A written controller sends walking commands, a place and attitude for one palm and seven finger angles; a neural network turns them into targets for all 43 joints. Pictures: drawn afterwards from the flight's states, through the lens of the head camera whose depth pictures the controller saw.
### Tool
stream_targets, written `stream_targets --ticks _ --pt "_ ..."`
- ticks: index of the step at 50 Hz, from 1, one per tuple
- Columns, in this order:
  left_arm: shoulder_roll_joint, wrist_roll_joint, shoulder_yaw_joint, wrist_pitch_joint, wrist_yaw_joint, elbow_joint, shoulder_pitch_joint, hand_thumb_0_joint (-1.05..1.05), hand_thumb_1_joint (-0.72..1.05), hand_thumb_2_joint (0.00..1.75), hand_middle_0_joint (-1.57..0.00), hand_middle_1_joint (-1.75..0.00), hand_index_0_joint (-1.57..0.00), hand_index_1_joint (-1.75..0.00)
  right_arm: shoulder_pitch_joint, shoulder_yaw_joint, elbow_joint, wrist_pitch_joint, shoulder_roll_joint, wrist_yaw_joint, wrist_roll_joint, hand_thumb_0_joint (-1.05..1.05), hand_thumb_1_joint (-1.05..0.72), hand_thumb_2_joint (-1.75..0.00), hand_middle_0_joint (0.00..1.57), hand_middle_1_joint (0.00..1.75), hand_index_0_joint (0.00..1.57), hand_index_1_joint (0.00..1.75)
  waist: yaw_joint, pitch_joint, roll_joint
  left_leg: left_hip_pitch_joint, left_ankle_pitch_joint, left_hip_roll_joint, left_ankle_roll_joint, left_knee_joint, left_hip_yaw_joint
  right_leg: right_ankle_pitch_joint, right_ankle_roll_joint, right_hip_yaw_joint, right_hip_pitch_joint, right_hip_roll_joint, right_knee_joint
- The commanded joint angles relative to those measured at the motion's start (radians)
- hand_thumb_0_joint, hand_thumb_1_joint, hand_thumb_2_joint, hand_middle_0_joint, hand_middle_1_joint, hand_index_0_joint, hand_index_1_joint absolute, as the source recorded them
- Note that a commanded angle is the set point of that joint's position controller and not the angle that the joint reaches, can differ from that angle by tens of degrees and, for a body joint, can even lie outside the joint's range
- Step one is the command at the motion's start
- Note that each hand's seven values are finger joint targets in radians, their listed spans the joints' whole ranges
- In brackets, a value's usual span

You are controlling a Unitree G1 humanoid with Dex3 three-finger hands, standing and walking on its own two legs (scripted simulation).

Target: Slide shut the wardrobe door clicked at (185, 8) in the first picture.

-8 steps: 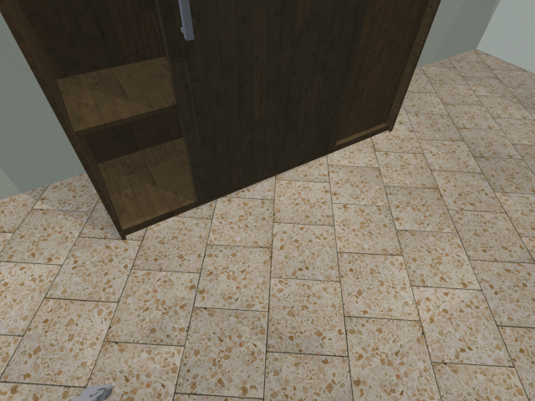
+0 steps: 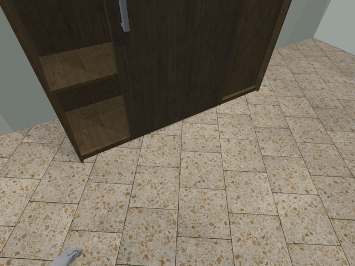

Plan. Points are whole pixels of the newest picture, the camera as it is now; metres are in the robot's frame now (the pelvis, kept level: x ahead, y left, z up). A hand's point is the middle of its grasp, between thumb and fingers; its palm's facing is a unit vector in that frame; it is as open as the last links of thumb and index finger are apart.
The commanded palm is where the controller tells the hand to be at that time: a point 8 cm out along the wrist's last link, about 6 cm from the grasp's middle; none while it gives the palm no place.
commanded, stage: stand and wait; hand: right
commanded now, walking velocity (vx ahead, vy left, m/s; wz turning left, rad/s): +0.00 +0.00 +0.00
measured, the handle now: (120, 2) +1.10 +0.32 +0.18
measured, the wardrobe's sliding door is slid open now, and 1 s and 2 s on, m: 0.36 0.36 0.36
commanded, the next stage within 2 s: look at it before walking up in 0.66 s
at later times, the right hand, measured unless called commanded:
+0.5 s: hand out of the picture +0.06 -0.24 -0.15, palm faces -0.03 +0.94 -0.34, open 7.4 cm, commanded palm none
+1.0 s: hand out of the picture +0.07 -0.23 -0.15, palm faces -0.03 +0.94 -0.33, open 7.4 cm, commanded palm none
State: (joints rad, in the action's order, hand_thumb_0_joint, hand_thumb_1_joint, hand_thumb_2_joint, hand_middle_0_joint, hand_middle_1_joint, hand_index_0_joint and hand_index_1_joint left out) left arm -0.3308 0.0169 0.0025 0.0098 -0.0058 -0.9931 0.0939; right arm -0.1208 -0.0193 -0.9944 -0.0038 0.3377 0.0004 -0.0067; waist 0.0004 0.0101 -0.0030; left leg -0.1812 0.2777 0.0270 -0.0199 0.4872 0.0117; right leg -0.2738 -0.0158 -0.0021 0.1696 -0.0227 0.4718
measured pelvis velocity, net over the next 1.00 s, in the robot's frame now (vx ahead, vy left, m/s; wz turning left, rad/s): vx -0.01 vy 0.02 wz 0.00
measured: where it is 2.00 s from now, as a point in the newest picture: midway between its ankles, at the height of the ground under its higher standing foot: outside the picture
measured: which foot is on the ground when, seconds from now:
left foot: down 0.00-1.00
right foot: down 0.00-1.00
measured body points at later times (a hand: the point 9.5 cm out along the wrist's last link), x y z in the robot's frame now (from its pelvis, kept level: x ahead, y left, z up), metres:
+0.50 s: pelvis -0.01 +0.01 +0.00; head -0.01 +0.01 +0.45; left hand +0.06 +0.31 -0.13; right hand +0.06 -0.29 -0.13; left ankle -0.01 +0.13 -0.74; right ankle -0.01 -0.11 -0.74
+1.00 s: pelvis -0.01 +0.02 +0.01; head -0.01 +0.02 +0.46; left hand +0.07 +0.31 -0.13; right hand +0.07 -0.28 -0.12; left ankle -0.01 +0.13 -0.74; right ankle -0.01 -0.11 -0.74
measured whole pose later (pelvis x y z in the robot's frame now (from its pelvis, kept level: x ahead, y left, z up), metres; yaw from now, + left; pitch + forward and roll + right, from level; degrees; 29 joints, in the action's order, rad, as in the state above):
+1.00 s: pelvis -0.01 +0.02 +0.01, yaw +0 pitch -2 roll +0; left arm -0.34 0.01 0.00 0.01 -0.01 -1.10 0.12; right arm -0.13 -0.01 -1.07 0.00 0.34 0.00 -0.01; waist 0.00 0.03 0.00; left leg -0.16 0.21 0.00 0.00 0.40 0.00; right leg -0.21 0.01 -0.01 0.15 0.00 0.39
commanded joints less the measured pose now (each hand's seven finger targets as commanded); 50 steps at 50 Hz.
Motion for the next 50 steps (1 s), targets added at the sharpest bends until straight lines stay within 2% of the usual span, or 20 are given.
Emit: stream_targets --ticks 1,5,10,12,22,29,37,50 --pt "-0.208 -0.001 -0.051 0.025 0.018 0.049 -0.050 0.00 0.90 0.90 -0.20 -0.30 -0.20 -0.30 0.042 0.056 0.059 0.027 0.211 -0.015 -0.005 0.00 -0.90 -0.90 0.20 0.30 0.20 0.30 0.001 -0.059 0.011 0.020 -0.224 0.088 0.054 -0.077 0.075 0.242 -0.028 -0.087 -0.010 0.123 -0.088" --pt "-0.203 -0.002 -0.051 0.025 0.019 0.040 -0.051 0.00 0.90 0.90 -0.20 -0.30 -0.20 -0.30 0.039 0.058 0.052 0.029 0.207 -0.014 -0.005 0.00 -0.90 -0.90 0.20 0.30 0.20 0.30 0.002 -0.059 0.021 0.021 -0.223 0.092 0.056 -0.092 0.082 0.231 -0.024 -0.086 -0.015 0.123 -0.090" --pt "-0.206 -0.003 -0.048 0.025 0.019 0.021 -0.047 0.00 0.90 0.90 -0.20 -0.30 -0.20 -0.30 0.033 0.058 0.038 0.028 0.205 -0.013 -0.004 0.00 -0.90 -0.90 0.20 0.30 0.20 0.30 0.000 -0.056 -0.004 0.025 -0.196 0.090 0.055 -0.106 0.084 0.210 -0.022 -0.088 -0.015 0.126 -0.104" --pt "-0.206 -0.006 -0.047 0.023 0.018 0.016 -0.042 0.00 0.90 0.90 -0.20 -0.30 -0.20 -0.30 0.031 0.059 0.033 0.029 0.209 -0.013 -0.004 0.00 -0.90 -0.90 0.20 0.30 0.20 0.30 -0.001 -0.045 0.013 0.023 -0.182 0.091 0.056 -0.116 0.087 0.197 -0.021 -0.091 -0.008 0.127 -0.107" --pt "-0.214 -0.008 -0.043 0.023 0.017 -0.024 -0.024 0.00 0.90 0.90 -0.20 -0.30 -0.20 -0.30 0.024 0.056 -0.002 0.029 0.213 -0.010 -0.002 0.00 -0.90 -0.90 0.20 0.30 0.20 0.30 -0.002 -0.037 0.007 0.020 -0.125 0.091 0.057 -0.145 0.097 0.155 -0.018 -0.100 -0.007 0.131 -0.130" --pt "-0.214 -0.008 -0.040 0.025 0.017 -0.042 -0.017 0.00 0.90 0.90 -0.20 -0.30 -0.20 -0.30 0.023 0.055 -0.017 0.030 0.212 -0.011 -0.003 0.00 -0.90 -0.90 0.20 0.30 0.20 0.30 -0.002 -0.042 0.012 0.033 -0.154 0.094 0.056 -0.146 0.096 0.177 -0.016 -0.100 -0.012 0.135 -0.137" --pt "-0.213 -0.009 -0.040 0.021 0.015 -0.049 -0.017 0.00 0.90 0.90 -0.20 -0.30 -0.20 -0.30 0.027 0.054 -0.017 0.030 0.213 -0.011 -0.005 0.00 -0.90 -0.90 0.20 0.30 0.20 0.30 0.000 -0.022 0.023 0.009 -0.104 0.091 0.055 -0.166 0.106 0.146 -0.013 -0.102 -0.011 0.134 -0.146" --pt "-0.209 -0.008 -0.039 0.023 0.016 -0.049 -0.024 0.00 0.90 0.90 -0.20 -0.30 -0.20 -0.30 0.024 0.055 -0.018 0.032 0.210 -0.011 -0.005 0.00 -0.90 -0.90 0.20 0.30 0.20 0.30 -0.002 -0.024 0.016 0.015 -0.131 0.094 0.054 -0.174 0.108 0.164 -0.010 -0.100 -0.021 0.133 -0.149"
